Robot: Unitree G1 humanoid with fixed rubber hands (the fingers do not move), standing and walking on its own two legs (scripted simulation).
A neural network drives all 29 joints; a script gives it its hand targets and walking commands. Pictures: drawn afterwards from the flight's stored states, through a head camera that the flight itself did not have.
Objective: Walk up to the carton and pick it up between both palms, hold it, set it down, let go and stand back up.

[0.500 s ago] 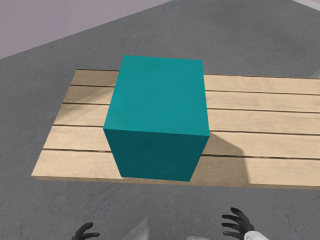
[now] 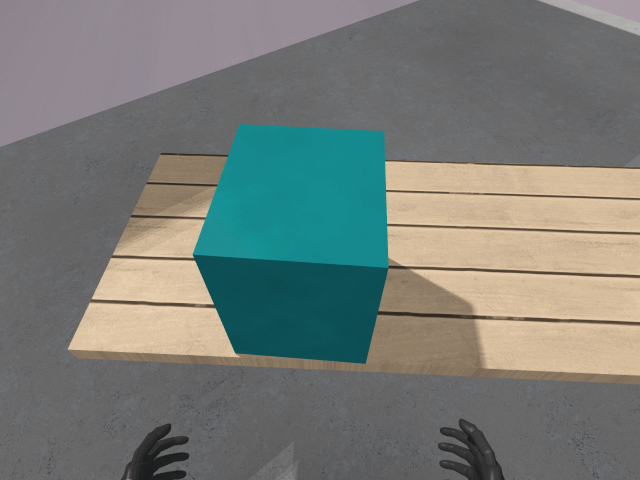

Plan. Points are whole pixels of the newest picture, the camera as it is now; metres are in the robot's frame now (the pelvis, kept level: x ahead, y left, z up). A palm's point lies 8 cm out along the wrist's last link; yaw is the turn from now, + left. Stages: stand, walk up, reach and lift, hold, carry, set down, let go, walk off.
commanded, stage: reach and lift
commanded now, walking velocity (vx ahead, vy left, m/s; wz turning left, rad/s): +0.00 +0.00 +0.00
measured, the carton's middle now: (305, 248) +0.47 +0.05 -0.04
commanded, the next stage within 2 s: none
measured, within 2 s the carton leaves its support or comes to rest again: neither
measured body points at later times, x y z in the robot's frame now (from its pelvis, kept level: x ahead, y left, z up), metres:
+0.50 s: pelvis +0.02 +0.01 +0.00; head +0.04 +0.02 +0.45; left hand +0.20 +0.26 -0.07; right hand +0.17 -0.16 -0.07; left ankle +0.01 +0.14 -0.73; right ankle +0.05 -0.07 -0.73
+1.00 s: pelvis +0.05 +0.04 +0.01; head +0.04 +0.06 +0.46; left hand +0.22 +0.27 -0.05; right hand +0.21 -0.16 -0.05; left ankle +0.01 +0.14 -0.73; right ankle +0.05 -0.07 -0.73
